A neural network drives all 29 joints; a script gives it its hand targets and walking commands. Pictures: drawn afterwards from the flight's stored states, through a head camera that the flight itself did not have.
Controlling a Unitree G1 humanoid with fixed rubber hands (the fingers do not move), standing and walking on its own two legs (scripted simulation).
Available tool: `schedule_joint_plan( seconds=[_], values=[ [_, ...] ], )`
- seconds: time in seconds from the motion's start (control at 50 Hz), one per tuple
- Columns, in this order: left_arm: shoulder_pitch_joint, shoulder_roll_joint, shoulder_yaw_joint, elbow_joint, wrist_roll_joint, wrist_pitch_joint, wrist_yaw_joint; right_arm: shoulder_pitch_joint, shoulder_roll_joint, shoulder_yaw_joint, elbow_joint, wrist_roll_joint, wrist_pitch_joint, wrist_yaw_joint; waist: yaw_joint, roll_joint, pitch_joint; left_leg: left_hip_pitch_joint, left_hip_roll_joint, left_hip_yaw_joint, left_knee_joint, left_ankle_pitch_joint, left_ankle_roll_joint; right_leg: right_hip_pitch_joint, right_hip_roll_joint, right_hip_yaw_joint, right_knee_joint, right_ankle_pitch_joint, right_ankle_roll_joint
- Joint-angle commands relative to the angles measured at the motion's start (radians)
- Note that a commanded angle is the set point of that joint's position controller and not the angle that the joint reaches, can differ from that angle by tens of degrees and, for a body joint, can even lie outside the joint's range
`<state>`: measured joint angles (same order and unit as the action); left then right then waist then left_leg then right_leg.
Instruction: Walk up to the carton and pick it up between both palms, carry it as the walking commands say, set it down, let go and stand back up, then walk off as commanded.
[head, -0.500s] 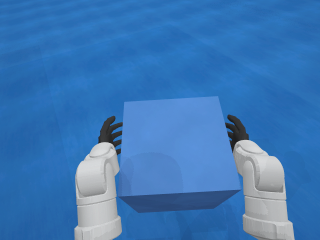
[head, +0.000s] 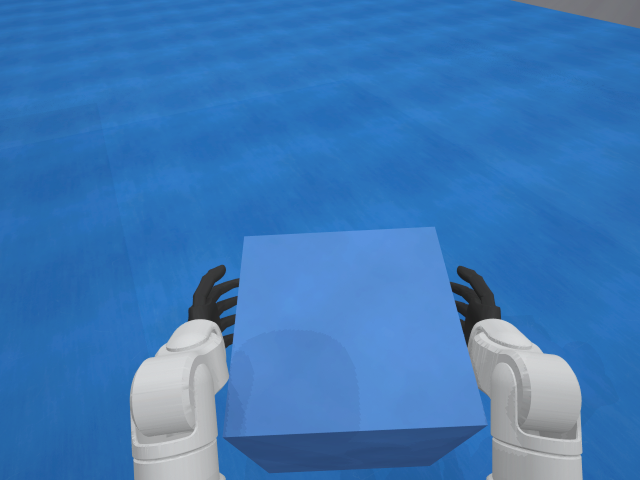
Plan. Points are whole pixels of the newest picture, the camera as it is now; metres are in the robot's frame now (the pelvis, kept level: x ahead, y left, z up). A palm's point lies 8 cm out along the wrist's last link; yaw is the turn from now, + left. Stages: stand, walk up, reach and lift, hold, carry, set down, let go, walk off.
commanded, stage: carry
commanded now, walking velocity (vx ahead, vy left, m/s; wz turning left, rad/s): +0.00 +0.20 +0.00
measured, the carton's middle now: (344, 360) +0.27 +0.01 +0.06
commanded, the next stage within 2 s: none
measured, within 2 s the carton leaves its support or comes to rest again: neither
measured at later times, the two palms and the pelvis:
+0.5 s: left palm (205, 379) +0.21 +0.14 +0.13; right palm (514, 396) +0.20 -0.15 +0.11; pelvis -0.05 +0.00 +0.00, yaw -1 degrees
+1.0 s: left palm (160, 436) +0.16 +0.18 +0.12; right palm (495, 453) +0.15 -0.12 +0.10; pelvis -0.10 +0.03 +0.00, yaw -1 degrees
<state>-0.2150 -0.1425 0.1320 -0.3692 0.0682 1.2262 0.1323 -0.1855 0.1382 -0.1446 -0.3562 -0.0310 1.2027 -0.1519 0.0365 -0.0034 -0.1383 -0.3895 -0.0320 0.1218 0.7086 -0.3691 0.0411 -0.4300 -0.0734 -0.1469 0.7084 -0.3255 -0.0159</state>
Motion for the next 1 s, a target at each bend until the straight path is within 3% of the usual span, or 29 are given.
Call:
schedule_joint_plan(
  seconds=[0.0, 0.04, 0.1, 0.18, 0.22, 0.26, 0.28, 0.3, 0.32, 0.34, 0.38, 0.4, 0.42, 0.5, 0.54, 0.56, 0.6, 0.62, 0.64, 0.7, 0.78, 0.84, 0.86, 0.88, 0.9, 0.92, 0.94, 0.96, 0.98],
  values=[
    [-0.415, -0.832, -0.655, -0.07, -0.303, 0.009, -0.096, -0.451, 0.802, 0.615, -0.14, 0.256, 0.01, 0.103, -0.036, 0.234, -0.267, 0.26, 0.305, -0.317, -0.271, 0.713, 0.07, -0.121, -0.008, 0.025, 0.232, -0.241, 0.04],
    [-0.422, -0.838, -0.665, -0.066, -0.309, 0.006, -0.095, -0.429, 0.785, 0.587, -0.133, 0.242, 0.007, 0.104, -0.038, 0.183, -0.259, 0.221, 0.309, -0.306, -0.329, 0.503, 0.075, -0.137, -0.006, 0.049, 0.337, -0.231, 0.032],
    [-0.415, -0.847, -0.661, -0.056, -0.319, 0.012, -0.093, -0.424, 0.785, 0.572, -0.113, 0.231, 0.016, 0.104, -0.03, 0.186, -0.24, 0.223, 0.268, -0.23, -0.322, 0.447, 0.071, -0.145, -0.008, 0.041, 0.287, -0.157, 0.029],
    [-0.41, -0.836, -0.659, -0.059, -0.321, 0.021, -0.099, -0.43, 0.782, 0.576, -0.117, 0.231, 0.023, 0.106, -0.033, 0.189, -0.239, 0.2, 0.261, -0.262, -0.329, 0.396, 0.075, -0.076, 0.006, 0.039, 0.194, -0.143, 0.029],
    [-0.389, -0.825, -0.647, -0.053, -0.312, 0.025, -0.103, -0.422, 0.797, 0.591, -0.101, 0.232, 0.029, 0.104, -0.026, 0.173, -0.248, 0.179, 0.25, -0.248, -0.305, 0.347, 0.095, -0.014, -0.007, 0.041, 0.043, -0.104, 0.021],
    [-0.384, -0.822, -0.626, -0.052, -0.305, 0.025, -0.112, -0.461, 0.807, 0.622, -0.121, 0.252, 0.03, 0.102, -0.008, 0.081, -0.258, 0.087, 0.212, -0.189, -0.235, 0.295, 0.055, 0.152, -0.048, 0.052, -0.194, 0.081, 0.009],
    [-0.374, -0.797, -0.611, -0.046, -0.298, 0.024, -0.109, -0.431, 0.788, 0.616, -0.1, 0.24, 0.035, 0.098, -0.004, -0.032, -0.28, -0.052, 0.16, -0.15, -0.138, 0.208, 0.0, 0.283, -0.171, 0.226, -0.263, 0.083, -0.028],
    [-0.369, -0.788, -0.593, -0.017, -0.287, 0.025, -0.108, -0.437, 0.784, 0.617, -0.098, 0.234, 0.038, 0.099, -0.018, -0.217, -0.248, -0.181, 0.066, -0.082, 0.009, 0.015, -0.055, 0.299, -0.377, 0.511, -0.392, 0.13, -0.098],
    [-0.369, -0.804, -0.599, -0.005, -0.288, 0.026, -0.108, -0.463, 0.764, 0.621, -0.112, 0.228, 0.04, 0.097, -0.024, -0.3, -0.222, -0.173, 0.063, -0.099, 0.16, -0.145, -0.073, 0.214, -0.453, 0.594, -0.412, 0.089, -0.17],
    [-0.351, -0.805, -0.593, 0.009, -0.277, 0.027, -0.113, -0.445, 0.776, 0.615, -0.081, 0.22, 0.04, 0.098, -0.03, -0.237, -0.181, -0.186, 0.089, -0.161, 0.181, -0.137, -0.052, 0.172, -0.432, 0.568, -0.414, -0.007, -0.159],
    [-0.364, -0.822, -0.585, -0.002, -0.277, 0.017, -0.124, -0.501, 0.821, 0.643, -0.098, 0.243, 0.033, 0.106, -0.025, -0.209, -0.143, -0.121, 0.079, -0.142, 0.104, -0.089, -0.026, 0.123, -0.372, 0.476, -0.455, 0.01, -0.111],
    [-0.37, -0.826, -0.581, -0.01, -0.287, 0.013, -0.123, -0.52, 0.822, 0.649, -0.119, 0.25, 0.026, 0.103, -0.024, -0.216, -0.152, -0.08, 0.056, -0.101, 0.055, -0.069, -0.021, 0.121, -0.332, 0.39, -0.423, 0.066, -0.084],
    [-0.371, -0.826, -0.588, -0.026, -0.294, 0.008, -0.124, -0.497, 0.834, 0.658, -0.115, 0.251, 0.027, 0.103, -0.024, -0.24, -0.163, -0.064, 0.039, -0.073, 0.009, -0.06, -0.018, 0.152, -0.308, 0.361, -0.399, 0.174, -0.071],
    [-0.358, -0.835, -0.586, -0.039, -0.305, 0.0, -0.122, -0.526, 0.866, 0.683, -0.165, 0.277, 0.027, 0.098, -0.025, -0.288, -0.234, 0.078, 0.048, -0.042, -0.099, -0.017, -0.01, 0.149, -0.283, 0.316, -0.314, 0.333, -0.047],
    [-0.346, -0.82, -0.592, -0.024, -0.298, 0.009, -0.118, -0.501, 0.855, 0.668, -0.143, 0.273, 0.036, 0.096, -0.033, -0.222, -0.234, 0.184, 0.078, -0.064, -0.225, 0.04, -0.006, 0.072, -0.252, 0.259, -0.252, 0.296, -0.011],
    [-0.364, -0.822, -0.607, -0.038, -0.305, 0.009, -0.118, -0.493, 0.85, 0.655, -0.144, 0.268, 0.032, 0.098, -0.035, -0.102, -0.219, 0.232, 0.115, -0.112, -0.282, 0.072, -0.006, 0.0, -0.213, 0.205, -0.184, 0.197, 0.017],
    [-0.401, -0.841, -0.629, -0.064, -0.313, 0.013, -0.116, -0.509, 0.836, 0.643, -0.163, 0.271, 0.026, 0.1, -0.038, 0.207, -0.199, 0.291, 0.293, -0.331, -0.342, 0.277, 0.045, -0.174, -0.06, 0.052, 0.036, -0.085, 0.055],
    [-0.397, -0.83, -0.632, -0.05, -0.304, 0.019, -0.115, -0.493, 0.821, 0.636, -0.147, 0.267, 0.028, 0.102, -0.041, 0.246, -0.176, 0.233, 0.346, -0.351, -0.366, 0.291, 0.102, -0.161, -0.036, 0.016, 0.155, -0.2, 0.054],
    [-0.427, -0.834, -0.645, -0.06, -0.31, 0.02, -0.114, -0.474, 0.833, 0.627, -0.11, 0.256, 0.033, 0.105, -0.044, 0.231, -0.171, 0.172, 0.345, -0.328, -0.367, 0.287, 0.139, -0.119, -0.026, 0.036, 0.28, -0.245, 0.042],
    [-0.453, -0.853, -0.642, -0.052, -0.316, 0.012, -0.114, -0.466, 0.836, 0.606, -0.092, 0.246, 0.032, 0.112, -0.04, 0.153, -0.14, 0.07, 0.307, -0.246, -0.415, 0.108, 0.131, -0.103, -0.029, 0.048, 0.366, -0.208, 0.027],
    [-0.447, -0.852, -0.65, -0.047, -0.324, 0.018, -0.111, -0.462, 0.82, 0.592, -0.099, 0.242, 0.034, 0.114, -0.037, 0.174, -0.124, 0.077, 0.282, -0.227, -0.426, 0.045, 0.103, -0.093, -0.022, 0.023, 0.283, -0.148, 0.026],
    [-0.425, -0.856, -0.649, -0.059, -0.325, 0.016, -0.115, -0.455, 0.835, 0.606, -0.11, 0.247, 0.03, 0.116, -0.031, 0.181, -0.175, 0.116, 0.263, -0.207, -0.367, 0.153, 0.107, -0.027, -0.021, 0.026, 0.113, -0.138, 0.019],
    [-0.419, -0.852, -0.642, -0.053, -0.322, 0.014, -0.117, -0.462, 0.84, 0.614, -0.107, 0.248, 0.031, 0.112, -0.024, 0.145, -0.193, 0.113, 0.251, -0.186, -0.322, 0.191, 0.105, 0.03, -0.02, 0.015, -0.013, -0.071, 0.017],
    [-0.41, -0.85, -0.634, -0.062, -0.319, 0.012, -0.119, -0.464, 0.843, 0.628, -0.116, 0.255, 0.03, 0.108, -0.015, 0.095, -0.216, 0.088, 0.229, -0.155, -0.267, 0.194, 0.078, 0.126, -0.042, 0.028, -0.186, 0.024, 0.007],
    [-0.43, -0.843, -0.629, -0.072, -0.325, 0.009, -0.119, -0.466, 0.84, 0.633, -0.111, 0.254, 0.029, 0.105, -0.011, 0.009, -0.232, -0.02, 0.191, -0.115, -0.168, 0.208, 0.027, 0.269, -0.133, 0.14, -0.267, 0.093, -0.018],
    [-0.41, -0.824, -0.608, -0.053, -0.316, 0.008, -0.118, -0.484, 0.833, 0.644, -0.134, 0.257, 0.027, 0.105, -0.018, -0.211, -0.232, -0.188, 0.094, -0.045, -0.019, 0.052, -0.043, 0.342, -0.344, 0.43, -0.376, 0.155, -0.074],
    [-0.425, -0.841, -0.615, -0.061, -0.324, 0.003, -0.117, -0.508, 0.827, 0.654, -0.154, 0.264, 0.028, 0.105, -0.026, -0.348, -0.209, -0.225, 0.078, -0.063, 0.129, -0.123, -0.081, 0.276, -0.473, 0.581, -0.415, 0.195, -0.166],
    [-0.416, -0.854, -0.617, -0.046, -0.316, 0.004, -0.115, -0.52, 0.833, 0.648, -0.138, 0.257, 0.026, 0.105, -0.028, -0.267, -0.153, -0.241, 0.1, -0.136, 0.211, -0.128, -0.064, 0.23, -0.456, 0.548, -0.404, 0.151, -0.182],
    [-0.42, -0.861, -0.611, -0.065, -0.313, -0.004, -0.12, -0.536, 0.859, 0.657, -0.134, 0.265, 0.022, 0.109, -0.027, -0.206, -0.13, -0.221, 0.093, -0.153, 0.196, -0.09, -0.041, 0.186, -0.413, 0.502, -0.425, 0.147, -0.161]
  ],
)
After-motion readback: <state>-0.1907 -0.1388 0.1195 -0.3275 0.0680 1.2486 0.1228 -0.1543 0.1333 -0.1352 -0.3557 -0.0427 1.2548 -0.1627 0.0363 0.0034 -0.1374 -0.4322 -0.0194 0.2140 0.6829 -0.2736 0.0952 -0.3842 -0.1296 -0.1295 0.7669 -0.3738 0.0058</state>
